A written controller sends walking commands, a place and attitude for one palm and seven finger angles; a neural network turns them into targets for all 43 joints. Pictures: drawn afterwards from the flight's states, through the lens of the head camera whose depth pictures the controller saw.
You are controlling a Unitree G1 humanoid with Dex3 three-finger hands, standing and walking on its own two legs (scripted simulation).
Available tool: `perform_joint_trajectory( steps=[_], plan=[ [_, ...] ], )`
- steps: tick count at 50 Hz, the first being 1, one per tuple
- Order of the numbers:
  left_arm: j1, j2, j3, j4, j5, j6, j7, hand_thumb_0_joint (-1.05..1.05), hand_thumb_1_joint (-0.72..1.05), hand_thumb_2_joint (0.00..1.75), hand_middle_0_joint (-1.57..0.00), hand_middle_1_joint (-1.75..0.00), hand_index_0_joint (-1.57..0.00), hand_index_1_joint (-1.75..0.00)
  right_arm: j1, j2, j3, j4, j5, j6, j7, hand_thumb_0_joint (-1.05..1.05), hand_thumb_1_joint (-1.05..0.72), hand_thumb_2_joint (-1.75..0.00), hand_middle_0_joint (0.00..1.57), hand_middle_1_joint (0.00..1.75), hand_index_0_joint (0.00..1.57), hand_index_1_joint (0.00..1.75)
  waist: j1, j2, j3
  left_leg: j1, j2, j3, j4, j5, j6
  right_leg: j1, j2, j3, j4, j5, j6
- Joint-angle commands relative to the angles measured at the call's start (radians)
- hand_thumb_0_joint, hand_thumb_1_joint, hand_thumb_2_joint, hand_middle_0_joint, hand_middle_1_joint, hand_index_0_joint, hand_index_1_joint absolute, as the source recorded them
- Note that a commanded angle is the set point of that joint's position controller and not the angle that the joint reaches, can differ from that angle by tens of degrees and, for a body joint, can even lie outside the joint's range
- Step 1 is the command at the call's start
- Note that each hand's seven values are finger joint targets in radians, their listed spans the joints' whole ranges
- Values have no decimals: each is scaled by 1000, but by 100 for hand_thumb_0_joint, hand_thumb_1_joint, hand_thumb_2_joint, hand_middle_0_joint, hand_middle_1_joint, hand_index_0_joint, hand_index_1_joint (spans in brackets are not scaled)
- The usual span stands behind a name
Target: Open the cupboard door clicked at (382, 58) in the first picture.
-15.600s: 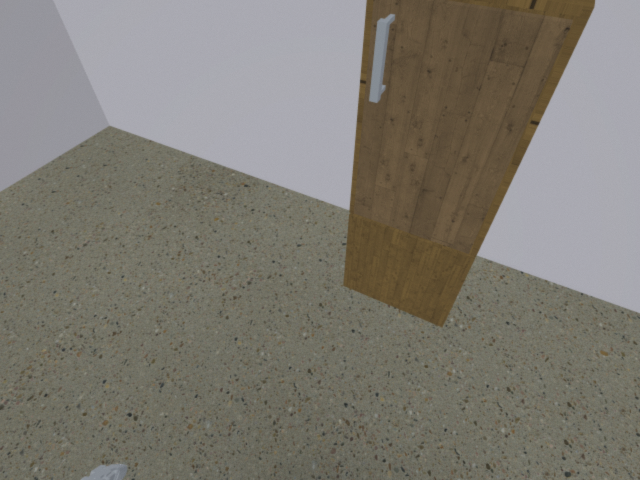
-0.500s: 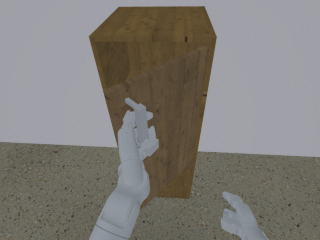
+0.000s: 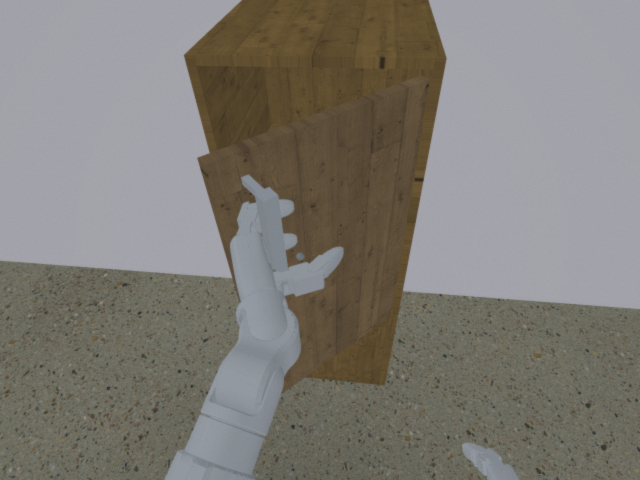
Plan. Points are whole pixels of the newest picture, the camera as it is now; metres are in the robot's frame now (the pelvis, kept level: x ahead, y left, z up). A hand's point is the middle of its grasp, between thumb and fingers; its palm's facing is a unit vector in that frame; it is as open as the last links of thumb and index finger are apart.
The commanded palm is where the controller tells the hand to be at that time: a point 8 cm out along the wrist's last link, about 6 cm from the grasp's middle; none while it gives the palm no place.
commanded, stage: open thumb and fingers to let go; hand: left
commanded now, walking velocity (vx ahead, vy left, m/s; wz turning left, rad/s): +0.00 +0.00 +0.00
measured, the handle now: (266, 237) +0.37 +0.10 +0.14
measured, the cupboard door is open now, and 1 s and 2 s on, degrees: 44 50 49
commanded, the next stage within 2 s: slide the hand sideways off the handle in 0.42 s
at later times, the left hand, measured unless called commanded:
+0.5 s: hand (300, 260) +0.33 +0.05 +0.14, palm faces +0.31 -0.95 -0.01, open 14.6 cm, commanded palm +0.29 +0.08 +0.14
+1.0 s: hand (305, 295) +0.28 +0.04 +0.14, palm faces -0.14 -0.99 +0.01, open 16.2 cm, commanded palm +0.25 +0.11 +0.14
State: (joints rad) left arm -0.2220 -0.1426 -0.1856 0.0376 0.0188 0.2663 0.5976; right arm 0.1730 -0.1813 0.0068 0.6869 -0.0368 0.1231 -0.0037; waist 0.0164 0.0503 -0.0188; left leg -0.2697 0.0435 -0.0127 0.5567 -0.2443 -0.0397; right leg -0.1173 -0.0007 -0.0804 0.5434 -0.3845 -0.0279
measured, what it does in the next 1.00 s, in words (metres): stands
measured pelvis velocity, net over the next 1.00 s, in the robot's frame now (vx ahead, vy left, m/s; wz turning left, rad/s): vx -0.03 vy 0.02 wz -0.04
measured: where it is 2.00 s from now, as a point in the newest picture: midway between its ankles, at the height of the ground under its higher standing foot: outside the picture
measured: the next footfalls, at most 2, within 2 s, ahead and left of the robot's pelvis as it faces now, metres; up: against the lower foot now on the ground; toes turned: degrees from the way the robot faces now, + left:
none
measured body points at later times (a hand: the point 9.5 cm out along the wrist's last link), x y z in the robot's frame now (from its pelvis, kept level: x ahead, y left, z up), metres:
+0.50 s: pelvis -0.01 +0.01 +0.00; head -0.04 +0.00 +0.45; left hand +0.31 +0.10 +0.15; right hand +0.18 -0.19 -0.09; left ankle +0.03 +0.15 -0.73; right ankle -0.05 -0.09 -0.73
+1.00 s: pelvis -0.03 +0.02 +0.00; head -0.06 +0.00 +0.45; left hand +0.28 +0.09 +0.14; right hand +0.14 -0.20 -0.09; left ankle +0.03 +0.15 -0.73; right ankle -0.05 -0.09 -0.73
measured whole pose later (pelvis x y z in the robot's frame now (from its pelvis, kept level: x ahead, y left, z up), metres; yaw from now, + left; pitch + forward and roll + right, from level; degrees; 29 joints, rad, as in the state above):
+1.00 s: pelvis -0.03 +0.02 +0.00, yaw -2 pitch -4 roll +0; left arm -0.15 0.01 -0.20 0.06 -0.10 0.12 0.14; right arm 0.19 -0.19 0.05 0.59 0.01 0.08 -0.01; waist 0.00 0.04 -0.01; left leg -0.25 0.05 0.03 0.53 -0.21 -0.02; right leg -0.13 0.00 -0.04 0.54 -0.34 -0.01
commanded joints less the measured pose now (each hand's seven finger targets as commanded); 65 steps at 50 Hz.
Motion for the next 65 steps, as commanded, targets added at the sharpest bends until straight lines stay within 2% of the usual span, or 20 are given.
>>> perform_joint_trajectory(
  steps=[1,10,12,20,26,27,28,29,31,32,36,41,43,45,48,50,51,53,57,65],
  plan=[
    [-336,-55,-12,-217,23,-88,4,0,-50,30,-30,-120,-30,-120,-205,-68,-25,-181,3,-70,-3,0,-90,-90,20,30,20,30,14,-167,-204,183,-46,26,-2,252,53,-78,-15,34,-123,404,9],
    [-425,-74,-30,-153,38,-113,17,0,-50,30,-23,-80,-23,-80,-204,-67,-31,-155,0,-85,-4,0,-90,-90,20,30,20,30,4,-136,-163,199,-44,27,-5,216,53,-125,-9,31,-148,296,0],
    [-417,-93,-43,-163,39,-118,20,0,-50,30,-22,-70,-22,-70,-207,-64,-32,-160,-1,-87,-1,0,-90,-90,20,30,20,30,6,-121,-190,209,-43,28,-5,237,52,-115,-7,28,-131,328,-3],
    [-441,-99,-39,-119,33,-104,22,0,-50,30,-15,-30,-15,-30,-214,-62,-24,-155,2,-74,3,0,-90,-90,20,30,20,30,0,-143,-163,205,-36,18,-10,212,48,-139,0,17,-139,280,-5],
    [-477,-135,-64,-104,38,-97,38,0,-50,30,-15,-30,-15,-30,-218,-58,-21,-155,2,-73,12,0,-90,-90,20,30,20,30,-5,-122,-186,206,-29,7,-16,192,43,-160,6,2,-109,250,-10],
    [-427,-60,-261,-92,113,-142,-190,0,-50,30,-15,-30,-15,-30,-131,-93,-21,-142,2,-49,20,0,-90,-90,20,30,20,30,-86,-205,-141,210,-36,-5,-36,237,62,-184,7,34,-71,328,-8],
    [-502,9,-188,-148,64,-193,-304,0,-50,30,-15,-30,-15,-30,-133,-93,-24,-184,15,-43,5,0,-90,-90,20,30,20,30,-61,-162,-222,224,-41,1,-34,258,70,-148,7,33,-60,385,-10],
    [-534,51,-186,-187,38,-228,-396,0,-50,30,-15,-30,-15,-30,-147,-92,-18,-206,23,-45,-11,0,-90,-90,20,30,20,30,-59,-88,-275,263,-46,9,-27,263,74,-129,5,39,-55,411,-12],
    [-553,62,-194,-158,-35,-256,-541,0,-50,30,-15,-30,-15,-30,-149,-87,2,-222,44,-55,-31,0,-90,-90,20,30,20,30,-78,-23,-254,284,-48,-4,-29,210,70,-166,8,22,-61,354,-15],
    [-546,46,-176,-129,-79,-250,-571,0,-50,30,-15,-30,-15,-30,-163,-84,8,-232,55,-67,-38,0,-90,-90,20,30,20,30,-74,-18,-224,274,-45,-12,-36,162,66,-190,14,12,-72,297,-13],
    [-448,60,-24,-46,-208,-200,-528,0,-50,30,-15,-30,-15,-30,-186,-91,21,-230,65,-111,-44,0,-90,-90,20,30,20,30,-19,-128,-166,197,-38,-27,-83,36,51,-190,30,-14,-102,151,-1],
    [-354,86,-14,-171,-134,-232,-447,0,-50,30,-15,-30,-15,-30,-176,-88,10,-261,53,-126,-4,0,-90,-90,20,30,20,30,9,-85,-214,198,-32,-1,-81,83,51,-155,28,-4,-86,169,-5],
    [-313,102,-8,-193,-121,-239,-443,0,-50,30,-15,-30,-15,-30,-174,-91,8,-270,51,-120,3,0,-90,-90,20,30,20,30,7,-108,-193,187,-31,12,-77,88,55,-150,28,4,-100,175,-3],
    [-280,182,51,-200,-114,-240,-440,0,-50,30,-15,-30,-15,-30,-178,-97,7,-272,47,-108,-1,0,-90,-90,20,30,20,30,17,-145,-177,174,-32,21,-78,74,59,-135,25,18,-128,151,1],
    [-266,208,71,-242,-105,-226,-447,0,-50,30,-15,-30,-15,-30,-198,-88,13,-281,48,-94,-12,0,-90,-90,20,30,20,30,17,-108,-132,181,-36,39,-84,52,62,-150,18,39,-167,114,5],
    [-218,217,80,-258,-111,-212,-458,0,-50,30,-15,-30,-15,-30,-208,-88,15,-285,49,-87,-17,0,-90,-90,20,30,20,30,21,-114,-118,184,-37,44,-84,53,63,-144,16,43,-191,102,7],
    [-206,220,84,-271,-119,-205,-463,0,-50,30,-15,-30,-15,-30,-216,-86,18,-289,51,-87,-21,0,-90,-90,20,30,20,30,23,-76,-109,184,-39,47,-88,47,62,-146,13,49,-195,95,7],
    [-168,217,89,-287,-132,-192,-475,0,-50,30,-15,-30,-15,-30,-216,-87,21,-292,50,-88,-25,0,-90,-90,20,30,20,30,23,-105,-105,185,-41,43,-93,52,62,-137,16,45,-198,103,10],
    [-35,240,124,-386,-148,-185,-495,0,-50,30,-15,-30,-15,-30,-215,-88,17,-309,50,-91,-24,0,-90,-90,20,30,20,30,37,-101,-147,209,-39,48,-95,127,63,-93,19,39,-181,214,11],
    [142,291,155,-533,-143,-172,-534,0,-50,30,-15,-30,-15,-30,-195,-94,15,-331,51,-93,-20,0,-90,-90,20,30,20,30,23,-93,-140,213,-42,51,-71,200,69,-87,22,38,-147,355,17]
  ],
)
